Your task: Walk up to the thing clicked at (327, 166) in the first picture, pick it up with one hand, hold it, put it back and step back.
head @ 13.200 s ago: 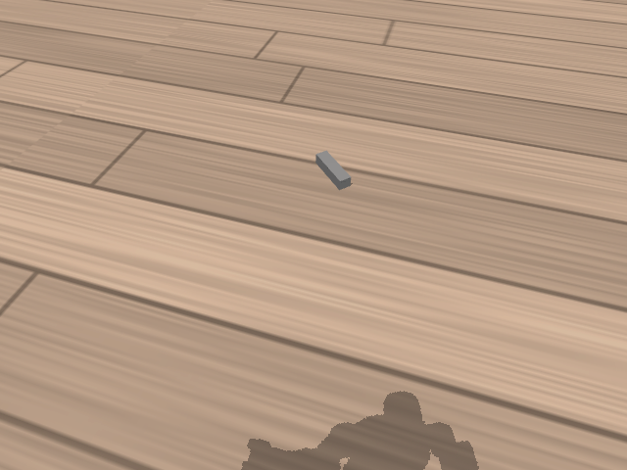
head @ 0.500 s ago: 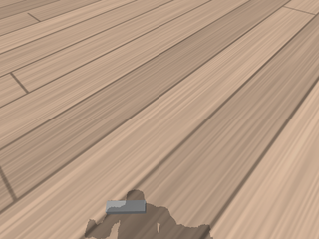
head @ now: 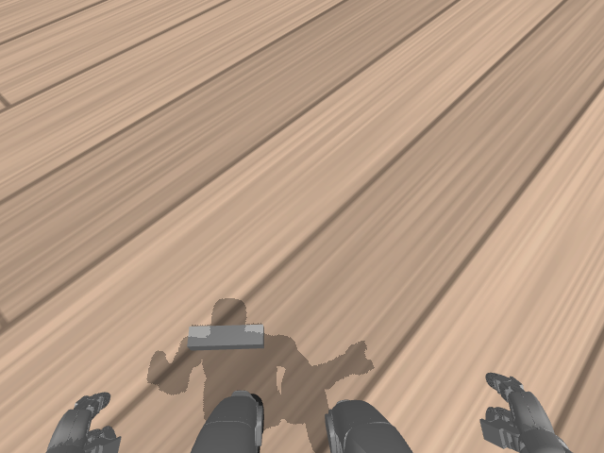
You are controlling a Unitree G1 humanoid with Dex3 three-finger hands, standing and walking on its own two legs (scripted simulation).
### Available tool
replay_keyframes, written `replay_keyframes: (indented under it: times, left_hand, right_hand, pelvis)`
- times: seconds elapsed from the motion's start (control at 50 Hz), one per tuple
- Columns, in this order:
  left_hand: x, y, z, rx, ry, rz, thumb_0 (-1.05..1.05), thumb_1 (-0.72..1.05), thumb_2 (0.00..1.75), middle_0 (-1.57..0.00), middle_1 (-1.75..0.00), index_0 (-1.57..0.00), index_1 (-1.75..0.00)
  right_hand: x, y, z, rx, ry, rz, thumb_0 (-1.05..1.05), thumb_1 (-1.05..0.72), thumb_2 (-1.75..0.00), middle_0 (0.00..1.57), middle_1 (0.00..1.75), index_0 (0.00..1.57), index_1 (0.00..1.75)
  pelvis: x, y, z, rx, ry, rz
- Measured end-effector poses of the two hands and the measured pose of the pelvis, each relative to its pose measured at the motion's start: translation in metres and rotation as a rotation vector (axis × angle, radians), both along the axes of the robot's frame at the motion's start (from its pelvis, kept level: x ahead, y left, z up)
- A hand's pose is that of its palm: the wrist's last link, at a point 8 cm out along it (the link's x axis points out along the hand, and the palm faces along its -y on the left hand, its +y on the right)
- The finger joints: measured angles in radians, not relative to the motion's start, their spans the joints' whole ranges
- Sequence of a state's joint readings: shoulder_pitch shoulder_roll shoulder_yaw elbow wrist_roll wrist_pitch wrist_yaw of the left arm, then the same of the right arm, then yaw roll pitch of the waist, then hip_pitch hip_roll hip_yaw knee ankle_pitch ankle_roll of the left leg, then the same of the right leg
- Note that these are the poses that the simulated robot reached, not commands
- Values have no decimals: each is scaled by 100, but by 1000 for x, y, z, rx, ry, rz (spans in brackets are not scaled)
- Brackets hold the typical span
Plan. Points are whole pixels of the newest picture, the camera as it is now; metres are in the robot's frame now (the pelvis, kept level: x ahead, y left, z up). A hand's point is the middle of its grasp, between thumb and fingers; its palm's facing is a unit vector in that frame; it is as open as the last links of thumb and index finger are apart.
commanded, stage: walk up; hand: left
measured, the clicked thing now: (227, 337) +0.41 +0.21 -0.72
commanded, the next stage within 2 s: none
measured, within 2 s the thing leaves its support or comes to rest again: neither
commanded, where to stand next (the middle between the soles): +0.04 +0.00 m, yaw +3 degrees
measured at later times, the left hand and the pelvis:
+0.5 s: hand out of the picture -0.07 +0.29 -0.11, palm faces +0.09 -0.91 -0.41, open 7.4 cm; pelvis -0.04 +0.00 +0.02, yaw +5 degrees
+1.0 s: hand out of the picture +0.05 +0.26 -0.15, palm faces +0.01 -0.92 -0.40, open 7.4 cm; pelvis -0.03 -0.01 -0.01, yaw +3 degrees
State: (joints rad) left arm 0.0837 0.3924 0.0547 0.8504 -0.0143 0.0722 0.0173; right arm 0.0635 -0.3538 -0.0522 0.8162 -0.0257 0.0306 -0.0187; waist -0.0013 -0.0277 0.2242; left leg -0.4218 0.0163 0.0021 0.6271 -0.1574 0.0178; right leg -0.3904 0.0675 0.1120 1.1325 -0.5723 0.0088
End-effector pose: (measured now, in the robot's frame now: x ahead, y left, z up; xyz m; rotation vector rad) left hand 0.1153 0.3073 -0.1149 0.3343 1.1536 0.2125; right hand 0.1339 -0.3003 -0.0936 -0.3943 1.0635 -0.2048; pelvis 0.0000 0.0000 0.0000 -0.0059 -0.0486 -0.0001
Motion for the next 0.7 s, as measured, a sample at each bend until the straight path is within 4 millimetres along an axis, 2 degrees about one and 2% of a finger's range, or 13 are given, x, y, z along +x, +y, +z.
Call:
replay_keyframes:
  times: [0.06,0.12,0.22,0.28,0.34,0.38,0.44,0.5,0.56,0.6,0.7]
  left_hand:
    - [-22,-4,1,18,14,-5,0,91,90,-21,-30,-20,-30]
    - [-54,-9,2,47,24,0,0,91,90,-21,-30,-20,-30]
    - [-119,-19,21,68,79,33,0,90,90,-21,-30,-20,-30]
    - [-144,-18,35,73,85,61,1,90,90,-21,-30,-20,-30]
    - [-161,-13,47,70,45,92,1,90,90,-21,-30,-20,-30]
    - [-171,-6,51,70,29,114,1,90,90,-21,-30,-20,-30]
    - [-186,7,51,64,46,136,1,90,90,-21,-30,-20,-30]
    - [-194,22,42,48,82,141,1,90,90,-21,-30,-20,-30]
    - [-189,38,23,35,113,127,1,90,90,-21,-30,-20,-30]
    - [-178,41,15,20,123,116,1,90,90,-21,-30,-20,-30]
    - [-133,41,10,-28,52,72,1,91,90,-20,-30,-20,-30]
  right_hand:
    - [-8,-10,-4,6,-37,13,0,-90,-90,21,30,21,30]
    - [-22,-24,-14,21,-52,13,0,-90,-90,21,30,21,30]
    - [-64,-36,-17,46,20,-23,0,-90,-90,21,30,20,30]
    - [-93,-38,-15,65,75,-19,0,-90,-90,21,30,20,30]
    - [-120,-39,-10,69,160,1,0,-90,-90,21,30,20,30]
    - [-128,-39,-6,59,201,16,0,-90,-90,21,30,20,30]
    - [-126,-33,1,40,216,39,1,-90,-90,21,30,20,30]
    - [-110,-21,9,20,175,63,1,-90,-90,21,30,20,30]
    - [-92,-9,13,-19,79,75,1,-90,-90,21,30,20,30]
    - [-86,-2,18,-26,26,67,0,-90,-90,21,30,20,30]
    - [-83,6,37,-48,-19,54,0,-90,-90,21,30,21,30]
  pelvis:
    - [-17,-7,-5,2,3,-16]
    - [-36,-17,-13,-11,-3,-25]
    - [-54,-25,0,25,-9,-12]
    - [-57,-25,10,24,-6,13]
    - [-53,-23,17,25,-4,42]
    - [-51,-19,20,25,-7,58]
    - [-48,-10,22,14,-8,79]
    - [-43,2,19,4,-8,93]
    - [-39,15,7,22,-16,88]
    - [-35,20,7,20,-23,86]
    - [-22,20,14,21,-42,75]
